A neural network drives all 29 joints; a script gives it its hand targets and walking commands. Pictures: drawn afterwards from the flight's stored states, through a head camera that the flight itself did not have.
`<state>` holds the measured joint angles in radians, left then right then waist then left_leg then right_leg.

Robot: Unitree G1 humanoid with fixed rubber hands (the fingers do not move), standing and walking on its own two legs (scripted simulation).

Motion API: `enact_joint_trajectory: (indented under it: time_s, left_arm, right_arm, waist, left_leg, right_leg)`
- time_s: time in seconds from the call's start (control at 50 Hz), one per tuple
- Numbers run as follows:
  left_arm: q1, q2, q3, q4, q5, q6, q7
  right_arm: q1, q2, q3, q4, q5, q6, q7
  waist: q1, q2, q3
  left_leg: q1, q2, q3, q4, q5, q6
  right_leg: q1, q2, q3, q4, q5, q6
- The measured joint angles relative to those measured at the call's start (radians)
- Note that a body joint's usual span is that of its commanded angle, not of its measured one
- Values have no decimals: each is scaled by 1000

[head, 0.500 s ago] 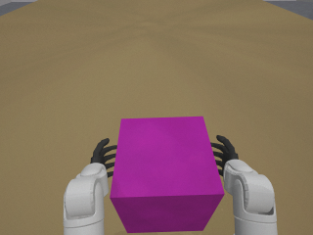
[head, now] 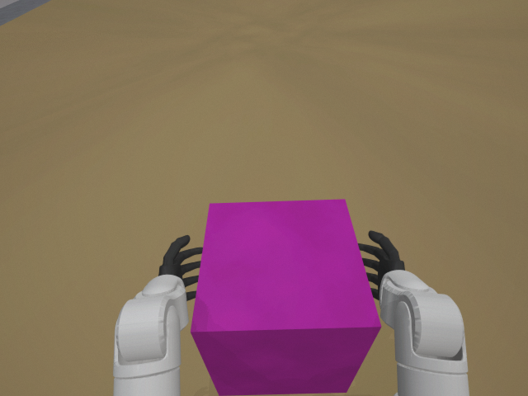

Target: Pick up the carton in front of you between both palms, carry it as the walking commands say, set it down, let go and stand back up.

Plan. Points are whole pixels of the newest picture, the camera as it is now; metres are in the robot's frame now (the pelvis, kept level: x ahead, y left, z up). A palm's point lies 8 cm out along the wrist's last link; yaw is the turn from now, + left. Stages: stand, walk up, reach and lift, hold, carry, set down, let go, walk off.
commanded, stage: carry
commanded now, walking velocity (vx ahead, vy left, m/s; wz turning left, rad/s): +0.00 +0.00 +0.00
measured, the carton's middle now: (279, 300) +0.28 +0.00 +0.01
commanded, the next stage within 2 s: none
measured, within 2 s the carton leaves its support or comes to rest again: neither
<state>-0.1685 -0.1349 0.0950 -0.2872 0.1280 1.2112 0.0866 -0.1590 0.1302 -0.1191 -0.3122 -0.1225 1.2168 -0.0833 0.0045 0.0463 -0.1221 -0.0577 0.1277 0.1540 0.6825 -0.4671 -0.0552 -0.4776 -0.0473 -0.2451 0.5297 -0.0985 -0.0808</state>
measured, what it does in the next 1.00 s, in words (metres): walks ahead: left foot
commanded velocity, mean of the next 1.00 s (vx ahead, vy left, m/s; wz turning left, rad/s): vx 0.00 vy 0.00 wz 0.00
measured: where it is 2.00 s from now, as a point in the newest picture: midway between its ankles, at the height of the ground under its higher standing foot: outside the picture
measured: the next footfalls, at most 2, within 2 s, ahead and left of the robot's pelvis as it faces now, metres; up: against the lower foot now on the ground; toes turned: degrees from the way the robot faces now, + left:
left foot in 0.32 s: +0.27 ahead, +0.13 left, +0.00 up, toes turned -22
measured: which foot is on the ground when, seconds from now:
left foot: up 0.00-0.30, down 0.32-1.00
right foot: down 0.00-1.00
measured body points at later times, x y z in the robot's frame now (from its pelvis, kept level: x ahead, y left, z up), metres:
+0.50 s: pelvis +0.21 +0.01 +0.01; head +0.18 +0.02 +0.46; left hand +0.49 +0.16 +0.09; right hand +0.48 -0.14 +0.10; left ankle +0.24 +0.11 -0.72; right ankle +0.10 -0.09 -0.72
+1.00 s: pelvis +0.21 +0.01 +0.01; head +0.19 +0.01 +0.46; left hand +0.49 +0.15 +0.08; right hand +0.47 -0.16 +0.08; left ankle +0.24 +0.11 -0.72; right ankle +0.10 -0.09 -0.72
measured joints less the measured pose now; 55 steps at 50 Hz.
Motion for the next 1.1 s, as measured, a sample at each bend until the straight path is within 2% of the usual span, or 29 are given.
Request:
enact_joint_trajectory:
  time_s: [0.04,0.06,0.08,0.12,0.2,0.26,0.3,0.32,0.34,0.38,0.4,0.44,0.52,0.64,0.86,1.1]
  left_arm:
    - [-8,-1,1,34,1,-9,0]
    - [-4,-1,2,37,-1,-13,-1]
    - [3,0,3,33,-3,-17,-1]
    - [20,2,6,11,-8,-25,-1]
    - [40,4,9,-48,-19,-47,-2]
    - [46,4,2,-83,-25,-51,-2]
    - [45,4,-2,-101,-25,-44,-1]
    - [43,4,-3,-105,-24,-39,-2]
    - [35,4,2,-101,-22,-32,-3]
    - [22,3,13,-87,-14,-13,-4]
    - [19,3,16,-78,-7,-3,-4]
    - [13,2,20,-53,4,12,-4]
    - [0,1,25,-8,13,22,-4]
    - [-6,0,24,-15,9,16,-3]
    - [7,1,15,-33,2,5,-4]
    - [64,7,-7,56,25,-66,-19]
  right_arm:
    - [-1,3,-12,19,-4,-3,0]
    - [0,3,-10,21,-6,-4,0]
    - [3,3,-4,21,-7,-7,0]
    - [6,2,11,13,-7,-15,-1]
    - [12,2,35,-28,-4,-39,-3]
    - [24,1,43,-71,1,-41,-7]
    - [26,1,43,-94,3,-32,-9]
    - [25,1,42,-100,3,-27,-10]
    - [24,1,43,-93,2,-27,-10]
    - [10,3,39,-60,2,-23,-8]
    - [2,4,35,-40,2,-19,-5]
    - [-11,5,26,-1,-1,-12,1]
    - [-18,6,13,45,-6,-8,6]
    - [-14,5,12,25,-4,-11,3]
    - [-2,4,19,-4,-2,-12,0]
    - [53,-2,41,84,-27,-79,14]
  waist:
    - [5,-8,33]
    - [6,-12,51]
    - [6,-15,67]
    - [9,-20,93]
    - [10,-20,117]
    - [6,-16,109]
    - [1,-11,93]
    - [0,-11,79]
    - [-2,-31,63]
    - [1,-75,34]
    - [2,-87,19]
    - [2,-97,-6]
    - [-1,-87,-23]
    - [-8,-66,-1]
    - [-7,-57,5]
    - [-5,-56,-1]
  left_leg:
    - [-164,-37,-68,300,-23,11]
    - [-234,-52,-79,380,-16,20]
    - [-290,-59,-79,401,4,28]
    - [-369,-63,-68,325,46,34]
    - [-433,-65,-52,51,133,31]
    - [-420,-66,-32,-109,275,28]
    - [-367,-63,-6,-230,423,27]
    - [-335,-59,6,-264,451,46]
    - [-319,-68,17,-259,410,73]
    - [-303,-87,35,-230,334,97]
    - [-296,-90,41,-221,310,99]
    - [-288,-91,49,-207,288,79]
    - [-287,-88,55,-174,239,92]
    - [-297,-79,51,-136,213,90]
    - [-305,-70,38,-114,194,78]
    - [-300,-61,35,-109,216,77]
  right_leg:
    - [32,-9,1,-6,-48,-2]
    - [56,-12,2,-31,-45,16]
    - [82,-12,3,-62,-43,16]
    - [131,-11,7,-122,-39,13]
    - [207,-5,18,-179,-57,23]
    - [256,2,21,-166,-106,39]
    - [282,8,23,-121,-162,53]
    - [289,10,26,-86,-197,61]
    - [290,-3,33,-52,-232,70]
    - [301,-27,54,-25,-257,87]
    - [310,-32,62,-26,-274,91]
    - [326,-36,71,-35,-294,98]
    - [336,-37,80,-32,-304,111]
    - [331,-35,87,-14,-309,121]
    - [330,-30,78,-8,-330,108]
    - [332,-26,69,9,-328,94]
